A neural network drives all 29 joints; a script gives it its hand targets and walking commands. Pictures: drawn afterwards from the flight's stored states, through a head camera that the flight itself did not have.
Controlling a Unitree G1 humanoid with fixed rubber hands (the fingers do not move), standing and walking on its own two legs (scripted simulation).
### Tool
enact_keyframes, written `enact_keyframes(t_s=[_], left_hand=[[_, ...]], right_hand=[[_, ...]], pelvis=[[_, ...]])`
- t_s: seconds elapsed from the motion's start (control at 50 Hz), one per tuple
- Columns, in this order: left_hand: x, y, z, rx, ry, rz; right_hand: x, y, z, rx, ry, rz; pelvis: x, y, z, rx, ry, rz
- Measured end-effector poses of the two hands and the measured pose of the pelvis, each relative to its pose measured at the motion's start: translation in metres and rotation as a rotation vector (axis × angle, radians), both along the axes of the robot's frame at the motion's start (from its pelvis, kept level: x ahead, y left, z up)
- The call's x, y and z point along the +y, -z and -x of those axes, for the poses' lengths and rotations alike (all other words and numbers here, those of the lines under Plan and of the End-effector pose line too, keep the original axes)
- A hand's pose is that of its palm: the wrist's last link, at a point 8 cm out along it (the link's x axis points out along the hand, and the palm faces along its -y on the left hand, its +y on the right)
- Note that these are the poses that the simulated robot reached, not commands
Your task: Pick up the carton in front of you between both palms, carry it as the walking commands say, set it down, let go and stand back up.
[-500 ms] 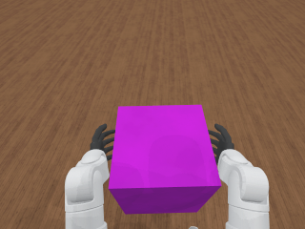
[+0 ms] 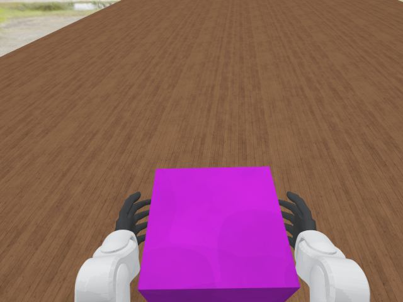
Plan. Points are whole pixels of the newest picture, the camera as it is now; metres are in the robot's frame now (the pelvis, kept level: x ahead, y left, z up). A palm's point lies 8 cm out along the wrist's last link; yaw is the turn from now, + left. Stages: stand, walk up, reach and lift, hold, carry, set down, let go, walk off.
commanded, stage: carry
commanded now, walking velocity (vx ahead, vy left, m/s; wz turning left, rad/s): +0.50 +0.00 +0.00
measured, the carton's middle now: (213, 247) +0.24 +0.00 +0.03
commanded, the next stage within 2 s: none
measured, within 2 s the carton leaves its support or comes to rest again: neither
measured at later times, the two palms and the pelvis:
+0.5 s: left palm (145, 127) +0.58 +0.19 +0.09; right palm (251, 125) +0.56 -0.11 +0.10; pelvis +0.34 +0.05 +0.00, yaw -2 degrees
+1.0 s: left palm (174, 76) +0.91 +0.14 +0.10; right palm (251, 76) +0.91 -0.16 +0.09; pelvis +0.67 -0.01 +0.00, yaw +0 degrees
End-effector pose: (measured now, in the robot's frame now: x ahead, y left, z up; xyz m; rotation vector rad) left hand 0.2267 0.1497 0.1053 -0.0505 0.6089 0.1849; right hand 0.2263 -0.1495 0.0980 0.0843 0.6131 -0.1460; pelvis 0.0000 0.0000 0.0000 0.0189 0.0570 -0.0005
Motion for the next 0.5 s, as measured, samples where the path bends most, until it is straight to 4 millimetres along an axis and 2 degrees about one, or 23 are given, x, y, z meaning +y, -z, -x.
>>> enact_keyframes(t_s=[0.08,0.18,0.24,0.3,0.38,0.5], left_hand=[[0.011,0.006,-0.063,-0.018,0.015,0.008],[0.033,0.036,-0.152,-0.011,0.029,0.040],[0.040,0.049,-0.196,0.067,0.045,0.049],[0.041,0.046,-0.231,0.107,0.069,0.050],[0.041,0.033,-0.279,0.089,0.088,0.052],[0.039,0.014,-0.351,0.025,0.065,0.050]], right_hand=[[0.011,0.003,-0.059,-0.017,0.015,0.008],[0.033,0.023,-0.144,-0.009,0.029,0.039],[0.040,0.034,-0.182,0.069,0.045,0.050],[0.042,0.031,-0.209,0.109,0.072,0.047],[0.042,0.017,-0.252,0.091,0.092,0.051],[0.040,-0.002,-0.332,0.027,0.072,0.048]], pelvis=[[0.013,0.010,-0.062,-0.004,0.007,0.009],[0.036,0.036,-0.146,-0.017,0.028,0.000],[0.047,0.031,-0.181,-0.005,0.045,0.002],[0.054,0.016,-0.212,0.003,0.056,0.021],[0.057,0.002,-0.259,0.013,0.050,0.041],[0.049,-0.004,-0.340,0.018,0.035,0.044]])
